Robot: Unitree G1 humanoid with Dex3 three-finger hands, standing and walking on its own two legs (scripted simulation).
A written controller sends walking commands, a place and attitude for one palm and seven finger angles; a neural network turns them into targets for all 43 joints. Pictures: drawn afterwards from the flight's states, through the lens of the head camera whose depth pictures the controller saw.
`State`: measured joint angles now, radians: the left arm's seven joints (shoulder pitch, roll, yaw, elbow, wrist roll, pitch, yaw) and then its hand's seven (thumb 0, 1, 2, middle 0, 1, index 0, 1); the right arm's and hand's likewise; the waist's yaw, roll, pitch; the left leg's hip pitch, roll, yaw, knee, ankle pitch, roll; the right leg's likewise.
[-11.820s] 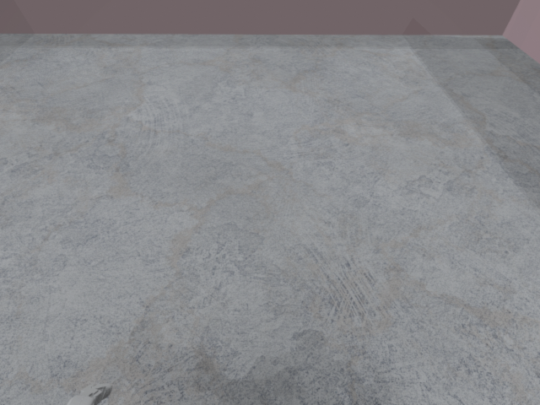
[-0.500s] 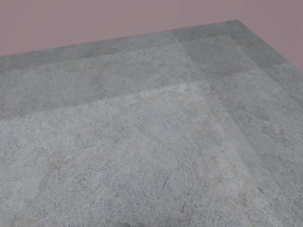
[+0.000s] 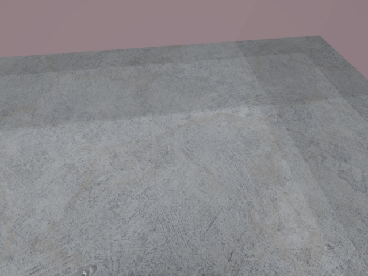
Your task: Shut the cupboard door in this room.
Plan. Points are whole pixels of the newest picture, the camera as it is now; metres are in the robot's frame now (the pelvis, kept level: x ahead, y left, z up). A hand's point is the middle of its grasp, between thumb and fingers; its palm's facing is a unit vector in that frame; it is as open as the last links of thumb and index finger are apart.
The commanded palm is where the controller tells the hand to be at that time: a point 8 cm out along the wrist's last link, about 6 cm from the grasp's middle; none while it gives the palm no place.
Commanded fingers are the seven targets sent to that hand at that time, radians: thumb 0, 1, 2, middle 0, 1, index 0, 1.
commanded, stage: turn or walk to find it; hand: left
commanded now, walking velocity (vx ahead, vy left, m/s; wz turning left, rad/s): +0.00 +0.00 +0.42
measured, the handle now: out of the picture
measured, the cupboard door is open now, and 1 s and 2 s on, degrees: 89 89 89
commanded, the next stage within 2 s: none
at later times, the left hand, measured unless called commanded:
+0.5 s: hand out of the picture -0.04 +0.17 -0.16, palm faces +0.28 -0.92 -0.25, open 7.3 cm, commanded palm none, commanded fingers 0.00 0.90 0.90 -0.20 -0.30 -0.20 -0.30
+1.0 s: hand out of the picture -0.07 +0.22 -0.16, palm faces +0.43 -0.86 -0.26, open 7.3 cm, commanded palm none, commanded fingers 0.00 0.90 0.90 -0.20 -0.30 -0.20 -0.30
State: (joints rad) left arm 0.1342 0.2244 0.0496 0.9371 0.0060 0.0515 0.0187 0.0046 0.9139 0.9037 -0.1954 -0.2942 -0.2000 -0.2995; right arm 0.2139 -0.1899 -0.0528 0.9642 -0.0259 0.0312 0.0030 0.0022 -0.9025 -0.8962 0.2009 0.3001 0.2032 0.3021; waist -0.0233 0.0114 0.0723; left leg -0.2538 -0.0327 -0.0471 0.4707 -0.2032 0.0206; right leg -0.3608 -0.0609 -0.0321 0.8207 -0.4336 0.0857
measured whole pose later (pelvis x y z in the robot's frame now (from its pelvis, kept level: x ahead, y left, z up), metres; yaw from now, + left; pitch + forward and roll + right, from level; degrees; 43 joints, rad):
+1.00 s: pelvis -0.07 -0.01 +0.00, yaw +24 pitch -1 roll +0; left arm 0.14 0.24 0.06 0.95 0.01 0.06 0.02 0.00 0.91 0.90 -0.20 -0.29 -0.20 -0.30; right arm 0.21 -0.18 -0.05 0.96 -0.02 0.02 0.00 0.00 -0.90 -0.90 0.20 0.30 0.20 0.30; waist -0.01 0.00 0.07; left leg -0.23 -0.04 -0.04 0.44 -0.20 0.03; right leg -0.41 -0.07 -0.02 0.95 -0.42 0.10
